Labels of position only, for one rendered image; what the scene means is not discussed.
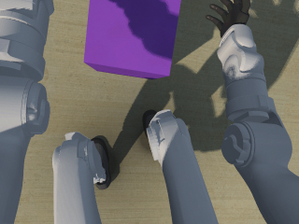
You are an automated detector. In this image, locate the robot right upper arm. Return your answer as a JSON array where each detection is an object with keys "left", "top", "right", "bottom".
[{"left": 221, "top": 120, "right": 299, "bottom": 224}]

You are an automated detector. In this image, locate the carton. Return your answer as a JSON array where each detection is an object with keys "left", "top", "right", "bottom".
[{"left": 83, "top": 0, "right": 181, "bottom": 79}]

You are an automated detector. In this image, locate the robot shin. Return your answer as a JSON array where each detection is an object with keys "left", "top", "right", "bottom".
[
  {"left": 150, "top": 109, "right": 192, "bottom": 141},
  {"left": 52, "top": 132, "right": 107, "bottom": 184}
]

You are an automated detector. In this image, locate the robot right forearm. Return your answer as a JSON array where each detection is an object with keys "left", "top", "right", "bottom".
[{"left": 217, "top": 23, "right": 287, "bottom": 132}]

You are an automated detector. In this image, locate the robot left shin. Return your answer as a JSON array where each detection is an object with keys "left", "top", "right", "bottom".
[{"left": 52, "top": 132, "right": 107, "bottom": 184}]

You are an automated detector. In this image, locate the robot left forearm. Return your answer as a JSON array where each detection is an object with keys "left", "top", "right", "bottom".
[{"left": 0, "top": 0, "right": 54, "bottom": 82}]

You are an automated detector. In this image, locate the robot right hand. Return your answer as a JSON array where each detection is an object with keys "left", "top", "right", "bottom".
[{"left": 206, "top": 0, "right": 250, "bottom": 38}]

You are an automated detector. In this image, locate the robot right shin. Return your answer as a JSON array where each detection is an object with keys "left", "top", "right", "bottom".
[{"left": 150, "top": 109, "right": 192, "bottom": 141}]

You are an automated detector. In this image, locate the robot left upper arm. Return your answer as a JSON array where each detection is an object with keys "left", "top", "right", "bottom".
[{"left": 0, "top": 76, "right": 50, "bottom": 224}]

